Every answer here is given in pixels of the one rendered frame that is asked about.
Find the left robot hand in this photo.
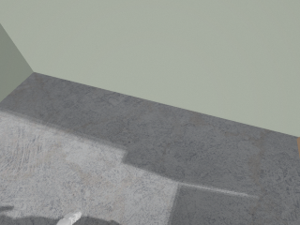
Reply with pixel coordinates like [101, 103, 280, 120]
[56, 211, 82, 225]

